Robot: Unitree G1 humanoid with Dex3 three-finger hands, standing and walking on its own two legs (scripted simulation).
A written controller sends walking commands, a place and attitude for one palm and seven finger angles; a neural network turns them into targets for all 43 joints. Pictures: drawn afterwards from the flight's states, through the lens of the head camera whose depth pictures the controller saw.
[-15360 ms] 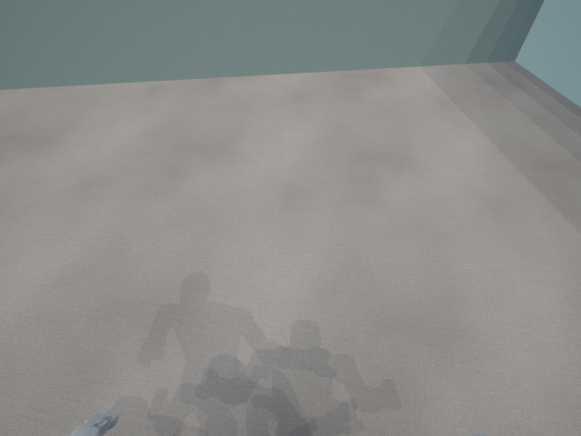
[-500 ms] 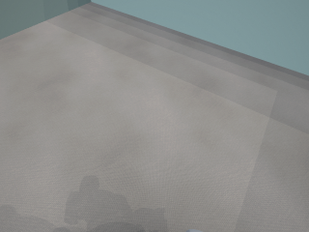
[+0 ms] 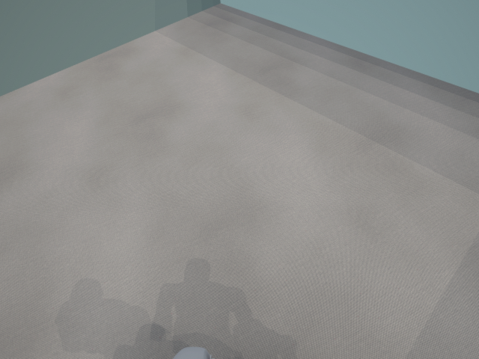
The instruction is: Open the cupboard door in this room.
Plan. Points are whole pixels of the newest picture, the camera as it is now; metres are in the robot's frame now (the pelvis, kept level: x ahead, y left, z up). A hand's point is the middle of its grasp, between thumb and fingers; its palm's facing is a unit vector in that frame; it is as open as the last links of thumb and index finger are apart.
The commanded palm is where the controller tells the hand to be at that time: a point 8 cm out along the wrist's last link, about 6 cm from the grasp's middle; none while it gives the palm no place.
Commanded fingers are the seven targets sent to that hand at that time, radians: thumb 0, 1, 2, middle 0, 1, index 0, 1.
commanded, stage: turn or walk to find it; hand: left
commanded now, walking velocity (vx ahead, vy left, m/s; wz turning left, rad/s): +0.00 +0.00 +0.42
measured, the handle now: out of the picture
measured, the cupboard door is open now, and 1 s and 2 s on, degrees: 0 0 0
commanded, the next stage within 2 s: stand and wait in 1.78 s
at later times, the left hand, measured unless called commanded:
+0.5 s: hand out of the picture -0.01 +0.27 -0.17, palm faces +0.24 -0.94 -0.24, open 7.4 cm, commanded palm none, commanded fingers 0.00 0.90 0.90 -0.20 -0.30 -0.20 -0.30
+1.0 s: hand out of the picture -0.05 +0.19 -0.15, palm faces +0.43 -0.86 -0.27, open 7.4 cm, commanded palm none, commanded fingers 0.00 0.90 0.90 -0.20 -0.30 -0.20 -0.30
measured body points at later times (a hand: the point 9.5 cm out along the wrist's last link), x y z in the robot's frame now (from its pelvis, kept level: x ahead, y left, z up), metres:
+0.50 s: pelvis -0.03 +0.05 +0.00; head -0.01 +0.07 +0.45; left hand -0.02 +0.32 -0.15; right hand +0.10 -0.17 -0.13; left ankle -0.04 +0.14 -0.74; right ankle -0.02 -0.11 -0.67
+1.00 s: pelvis -0.04 -0.01 +0.00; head +0.00 -0.03 +0.45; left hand -0.08 +0.24 -0.13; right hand +0.09 -0.24 -0.17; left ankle -0.14 +0.14 -0.65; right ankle -0.02 -0.09 -0.74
